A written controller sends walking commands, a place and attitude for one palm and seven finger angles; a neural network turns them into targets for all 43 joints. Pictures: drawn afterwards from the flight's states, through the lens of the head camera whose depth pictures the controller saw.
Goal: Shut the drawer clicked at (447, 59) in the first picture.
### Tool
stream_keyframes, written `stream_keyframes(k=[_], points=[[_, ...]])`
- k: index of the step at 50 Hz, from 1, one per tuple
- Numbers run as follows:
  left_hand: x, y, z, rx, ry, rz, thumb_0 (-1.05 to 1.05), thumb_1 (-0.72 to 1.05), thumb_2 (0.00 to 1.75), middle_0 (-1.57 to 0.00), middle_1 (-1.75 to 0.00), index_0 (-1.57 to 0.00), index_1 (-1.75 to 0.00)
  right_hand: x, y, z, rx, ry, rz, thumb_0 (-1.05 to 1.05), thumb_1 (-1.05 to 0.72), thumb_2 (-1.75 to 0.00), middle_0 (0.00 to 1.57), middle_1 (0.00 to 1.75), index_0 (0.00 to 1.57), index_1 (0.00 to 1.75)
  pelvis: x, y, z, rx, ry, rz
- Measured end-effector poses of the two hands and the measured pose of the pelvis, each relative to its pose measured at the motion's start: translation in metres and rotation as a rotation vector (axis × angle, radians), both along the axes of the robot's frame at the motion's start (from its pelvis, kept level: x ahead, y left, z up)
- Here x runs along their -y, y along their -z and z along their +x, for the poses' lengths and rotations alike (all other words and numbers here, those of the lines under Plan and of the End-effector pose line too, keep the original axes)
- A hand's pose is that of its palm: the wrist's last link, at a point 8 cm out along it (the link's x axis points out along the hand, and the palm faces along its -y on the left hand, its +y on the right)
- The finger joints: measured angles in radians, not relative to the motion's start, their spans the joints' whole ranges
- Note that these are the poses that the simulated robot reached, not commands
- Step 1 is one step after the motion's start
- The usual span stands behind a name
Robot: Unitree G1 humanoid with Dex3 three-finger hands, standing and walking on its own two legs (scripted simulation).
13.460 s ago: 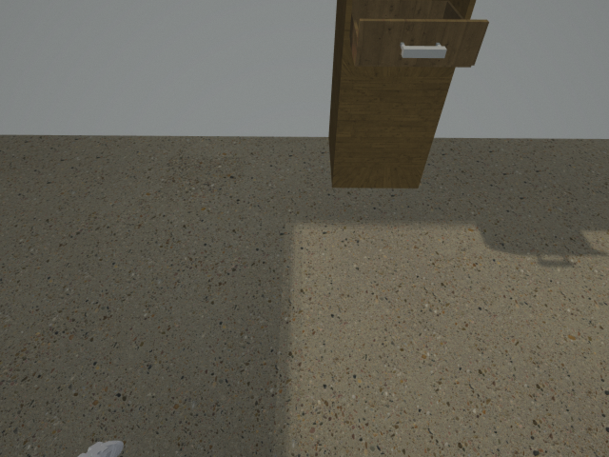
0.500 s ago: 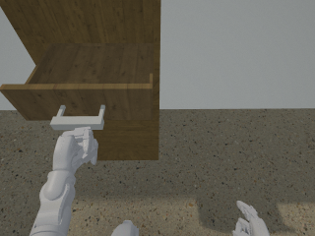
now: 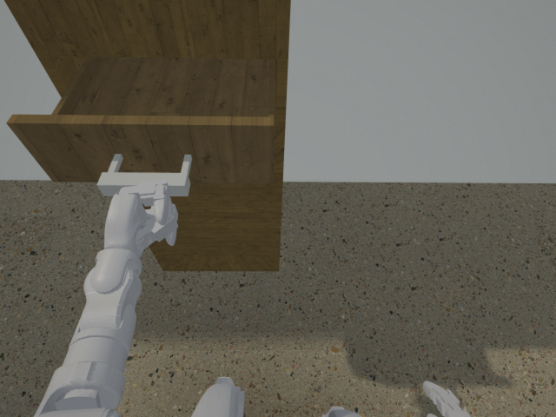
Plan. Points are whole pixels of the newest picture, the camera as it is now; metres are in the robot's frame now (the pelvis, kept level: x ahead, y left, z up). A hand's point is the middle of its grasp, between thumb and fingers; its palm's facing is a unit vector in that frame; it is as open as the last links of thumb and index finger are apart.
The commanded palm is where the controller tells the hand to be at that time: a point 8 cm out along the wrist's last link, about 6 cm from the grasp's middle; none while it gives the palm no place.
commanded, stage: push the drawer shut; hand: left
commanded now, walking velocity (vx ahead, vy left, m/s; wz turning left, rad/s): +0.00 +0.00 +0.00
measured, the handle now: (148, 172) +0.45 +0.22 +0.08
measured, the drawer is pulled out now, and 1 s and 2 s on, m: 0.17 0.05 0.00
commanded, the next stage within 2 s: pull the fist back off the drawer in 1.70 s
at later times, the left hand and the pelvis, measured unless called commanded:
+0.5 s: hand (179, 186) +0.43 +0.17 +0.07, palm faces +0.02 -1.00 -0.02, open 3.1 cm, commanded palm +0.43 +0.21 +0.07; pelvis -0.01 +0.01 -0.01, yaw -1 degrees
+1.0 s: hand (186, 156) +0.50 +0.17 +0.07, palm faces +0.04 -1.00 -0.01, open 3.2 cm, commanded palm +0.49 +0.21 +0.07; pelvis -0.01 +0.01 -0.02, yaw -2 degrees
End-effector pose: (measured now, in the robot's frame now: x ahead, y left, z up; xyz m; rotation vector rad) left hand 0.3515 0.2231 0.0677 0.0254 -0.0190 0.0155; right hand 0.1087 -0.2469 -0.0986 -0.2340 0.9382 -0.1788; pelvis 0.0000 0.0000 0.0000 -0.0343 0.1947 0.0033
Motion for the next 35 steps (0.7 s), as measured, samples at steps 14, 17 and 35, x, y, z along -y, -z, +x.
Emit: stream_keyframes(k=[14, 17, 35], points=[[0.0, -0.003, 0.037, -0.008, -0.002, -0.005, 0.0, 0.85, 0.97, -1.4, -1.6, -1.4, -1.6, 0.001, 0.007, -0.038, -0.086, 0.045, -0.012, 0.01, -0.9, -0.89, 0.2, 0.3, 0.2, 0.3, -0.005, 0.004, -0.009, -0.022, 0.009, -0.007], [0.001, -0.003, 0.043, -0.007, -0.005, -0.006, 0.01, 0.85, 0.97, -1.4, -1.6, -1.4, -1.6, 0.002, 0.009, -0.045, -0.106, 0.054, -0.012, 0.01, -0.9, -0.89, 0.2, 0.3, 0.2, 0.3, -0.006, 0.005, -0.01, -0.029, 0.012, -0.007], [-0.001, -0.004, 0.083, -0.014, -0.015, -0.012, 0.01, 0.83, 0.97, -1.4, -1.6, -1.4, -1.6, 0.003, 0.019, -0.081, -0.219, 0.094, -0.024, 0.01, -0.9, -0.89, 0.2, 0.3, 0.2, 0.3, -0.007, 0.013, -0.012, -0.079, 0.02, -0.015]])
